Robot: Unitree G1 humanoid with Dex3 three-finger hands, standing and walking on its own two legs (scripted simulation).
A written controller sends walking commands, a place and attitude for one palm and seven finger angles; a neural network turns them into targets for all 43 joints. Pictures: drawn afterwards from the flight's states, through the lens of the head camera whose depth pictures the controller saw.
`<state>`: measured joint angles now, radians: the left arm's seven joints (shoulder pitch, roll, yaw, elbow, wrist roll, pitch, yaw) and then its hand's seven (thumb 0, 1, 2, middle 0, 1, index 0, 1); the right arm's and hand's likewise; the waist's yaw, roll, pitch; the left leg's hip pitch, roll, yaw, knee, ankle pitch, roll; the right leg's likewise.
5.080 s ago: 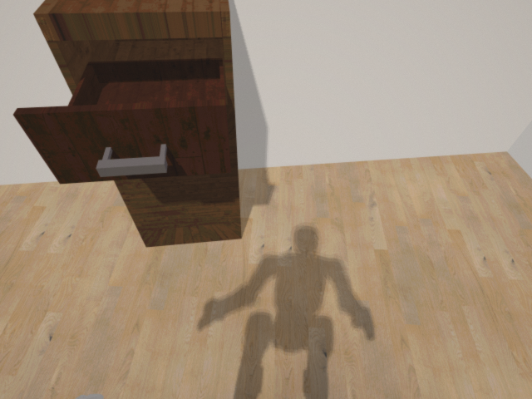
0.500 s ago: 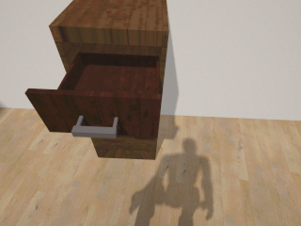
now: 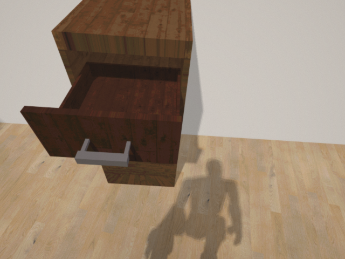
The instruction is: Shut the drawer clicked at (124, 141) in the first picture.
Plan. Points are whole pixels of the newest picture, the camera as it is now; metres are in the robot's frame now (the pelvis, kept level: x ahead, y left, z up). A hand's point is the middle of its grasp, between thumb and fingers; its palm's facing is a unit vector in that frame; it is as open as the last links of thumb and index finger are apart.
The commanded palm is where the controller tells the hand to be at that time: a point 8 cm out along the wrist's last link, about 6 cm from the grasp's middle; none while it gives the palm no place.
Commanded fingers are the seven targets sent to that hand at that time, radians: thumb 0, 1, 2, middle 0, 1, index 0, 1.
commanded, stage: come to a stop and stand still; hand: left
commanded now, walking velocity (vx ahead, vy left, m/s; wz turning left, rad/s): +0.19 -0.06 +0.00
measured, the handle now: (105, 151) +0.35 +0.20 +0.04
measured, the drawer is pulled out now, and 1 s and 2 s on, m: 0.28 0.28 0.28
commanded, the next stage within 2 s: look again from close up in 1.16 s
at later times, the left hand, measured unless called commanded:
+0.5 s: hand out of the picture +0.05 +0.17 -0.18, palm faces +0.03 -0.97 -0.22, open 7.3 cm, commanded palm none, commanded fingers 0.00 0.90 0.90 -0.20 -0.30 -0.20 -0.30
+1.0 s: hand out of the picture -0.03 +0.20 -0.17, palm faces +0.04 -0.97 -0.23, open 7.3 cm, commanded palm none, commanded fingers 0.00 0.90 0.90 -0.20 -0.30 -0.20 -0.30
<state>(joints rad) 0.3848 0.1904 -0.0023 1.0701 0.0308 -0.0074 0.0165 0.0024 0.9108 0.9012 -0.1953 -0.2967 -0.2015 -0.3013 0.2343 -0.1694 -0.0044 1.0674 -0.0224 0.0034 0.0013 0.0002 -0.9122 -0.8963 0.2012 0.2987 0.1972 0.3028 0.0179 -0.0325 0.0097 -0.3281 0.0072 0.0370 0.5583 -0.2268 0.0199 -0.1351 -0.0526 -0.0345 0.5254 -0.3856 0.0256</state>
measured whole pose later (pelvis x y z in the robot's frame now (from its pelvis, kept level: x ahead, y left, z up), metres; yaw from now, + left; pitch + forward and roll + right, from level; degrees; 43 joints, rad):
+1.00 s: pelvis -0.04 +0.01 +0.00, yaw +2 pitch -1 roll -1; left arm 0.33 0.21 0.01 0.95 0.02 0.03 0.03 0.00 0.91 0.90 -0.20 -0.30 -0.20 -0.30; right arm 0.30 -0.18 -0.01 0.99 -0.03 0.04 0.00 0.00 -0.91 -0.90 0.20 0.30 0.20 0.30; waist -0.01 -0.01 0.02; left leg -0.37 0.00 0.04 0.54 -0.16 0.04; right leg -0.20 -0.04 -0.05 0.56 -0.35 0.01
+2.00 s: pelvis -0.01 +0.00 +0.01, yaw +0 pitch -1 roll +0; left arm 0.34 0.16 -0.01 1.07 0.02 -0.01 0.03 0.00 0.91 0.90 -0.19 -0.30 -0.20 -0.30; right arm 0.29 -0.14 0.00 1.13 -0.02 0.00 -0.01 0.00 -0.91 -0.90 0.20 0.30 0.20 0.30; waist 0.00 -0.03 0.02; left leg -0.30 0.01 0.06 0.48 -0.17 0.02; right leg -0.13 -0.02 -0.01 0.47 -0.33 0.01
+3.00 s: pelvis -0.01 -0.01 +0.01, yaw +0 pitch -1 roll +0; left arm 0.35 0.17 -0.01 1.10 0.02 0.00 0.03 0.00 0.91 0.90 -0.20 -0.30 -0.20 -0.30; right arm 0.27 -0.16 0.00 1.13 -0.01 0.00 -0.02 0.00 -0.91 -0.90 0.20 0.30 0.20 0.30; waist 0.01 -0.03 0.03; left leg -0.26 0.01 0.06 0.40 -0.13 0.02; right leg -0.10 -0.02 -0.01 0.41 -0.29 0.01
